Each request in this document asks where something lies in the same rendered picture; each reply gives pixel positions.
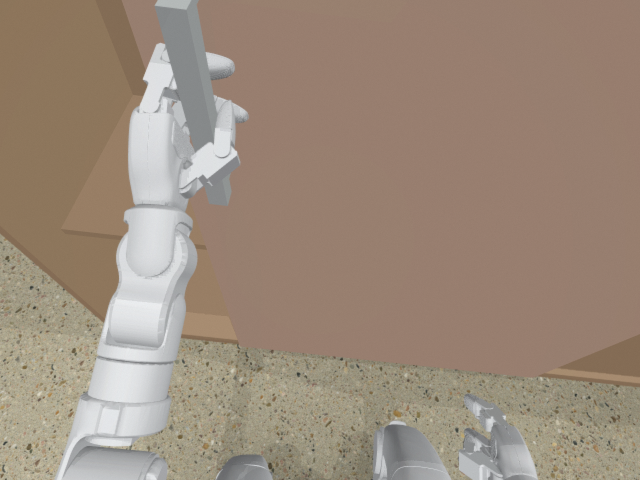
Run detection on right robot thigh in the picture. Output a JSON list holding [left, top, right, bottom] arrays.
[[373, 424, 451, 480]]

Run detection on left robot forearm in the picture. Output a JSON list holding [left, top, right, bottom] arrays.
[[54, 205, 197, 480]]

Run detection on left robot hand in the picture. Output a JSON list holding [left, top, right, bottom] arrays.
[[128, 43, 249, 212]]

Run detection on right robot hand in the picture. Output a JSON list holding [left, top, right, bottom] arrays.
[[459, 394, 538, 480]]

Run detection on robot left upper arm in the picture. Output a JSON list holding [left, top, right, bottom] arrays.
[[62, 446, 168, 480]]

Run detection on robot thigh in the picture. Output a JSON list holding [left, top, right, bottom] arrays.
[[373, 424, 451, 480], [215, 454, 273, 480]]

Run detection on handle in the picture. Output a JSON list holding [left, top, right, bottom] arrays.
[[155, 0, 232, 206]]

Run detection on wardrobe door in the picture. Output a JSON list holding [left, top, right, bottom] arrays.
[[558, 334, 640, 377], [122, 0, 640, 378]]

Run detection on left robot thigh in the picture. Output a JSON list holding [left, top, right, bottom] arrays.
[[215, 454, 273, 480]]

